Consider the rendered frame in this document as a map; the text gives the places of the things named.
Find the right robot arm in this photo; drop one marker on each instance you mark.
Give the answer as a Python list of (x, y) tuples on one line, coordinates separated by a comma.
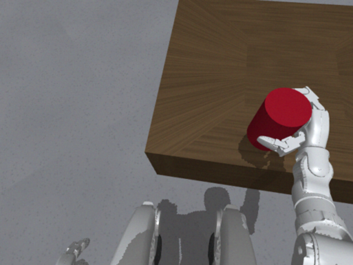
[(322, 236)]

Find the can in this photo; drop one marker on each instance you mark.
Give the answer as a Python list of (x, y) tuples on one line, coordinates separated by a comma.
[(282, 113)]

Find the left robot hand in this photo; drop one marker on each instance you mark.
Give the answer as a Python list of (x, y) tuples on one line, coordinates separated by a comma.
[(73, 252)]

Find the right robot hand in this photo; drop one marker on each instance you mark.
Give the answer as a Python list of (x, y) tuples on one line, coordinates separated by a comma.
[(314, 132)]

